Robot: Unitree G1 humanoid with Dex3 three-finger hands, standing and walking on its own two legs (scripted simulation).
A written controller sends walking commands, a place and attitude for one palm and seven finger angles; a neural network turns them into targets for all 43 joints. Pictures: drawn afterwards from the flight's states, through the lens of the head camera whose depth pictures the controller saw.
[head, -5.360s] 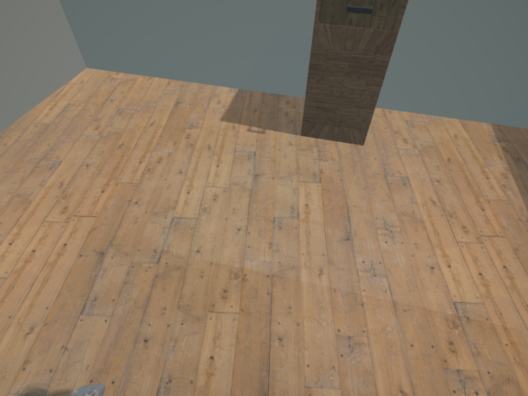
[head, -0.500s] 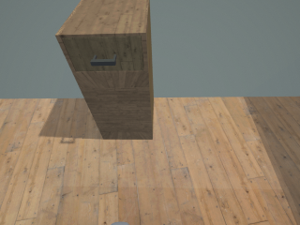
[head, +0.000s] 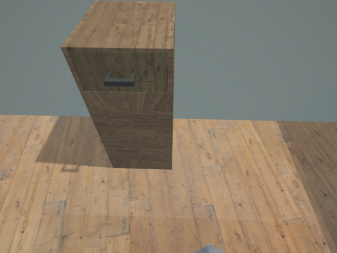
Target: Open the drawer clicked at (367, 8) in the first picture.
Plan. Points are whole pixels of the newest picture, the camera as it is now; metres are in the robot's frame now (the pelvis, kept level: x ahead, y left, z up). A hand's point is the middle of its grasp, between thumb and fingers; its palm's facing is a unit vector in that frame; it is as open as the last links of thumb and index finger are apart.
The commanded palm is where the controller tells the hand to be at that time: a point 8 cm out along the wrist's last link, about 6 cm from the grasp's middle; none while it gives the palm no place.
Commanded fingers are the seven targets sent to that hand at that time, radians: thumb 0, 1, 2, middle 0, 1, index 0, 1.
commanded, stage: take the last steps up to it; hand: left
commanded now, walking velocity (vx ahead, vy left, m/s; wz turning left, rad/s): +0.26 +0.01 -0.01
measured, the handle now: (120, 78) +0.69 +0.22 +0.00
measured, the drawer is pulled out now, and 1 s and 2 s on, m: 0.00 0.00 0.00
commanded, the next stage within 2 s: come to a stop and stand still in 0.32 s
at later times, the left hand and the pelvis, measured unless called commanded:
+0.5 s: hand out of the picture +0.13 +0.16 -0.17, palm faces +0.09 -0.98 -0.16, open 7.4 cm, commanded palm none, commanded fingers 0.00 0.90 0.90 -0.20 -0.30 -0.20 -0.30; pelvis +0.16 +0.00 +0.00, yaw +1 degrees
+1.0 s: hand (116, 228) +0.21 +0.17 -0.16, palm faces +0.00 -0.95 -0.30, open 7.4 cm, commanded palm none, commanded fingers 0.00 0.90 0.90 -0.20 -0.30 -0.20 -0.30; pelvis +0.15 -0.04 +0.00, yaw -2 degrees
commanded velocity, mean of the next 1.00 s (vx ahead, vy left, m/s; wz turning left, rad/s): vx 0.01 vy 0.01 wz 0.01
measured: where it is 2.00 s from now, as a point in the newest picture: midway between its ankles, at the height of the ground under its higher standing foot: outside the picture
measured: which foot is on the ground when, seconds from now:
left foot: down 0.00-0.08, up 0.10-0.50, down 0.52-0.96, up 0.98-1.00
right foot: up 0.00-0.04, down 0.06-0.56, up 0.58-0.92, down 0.94-1.00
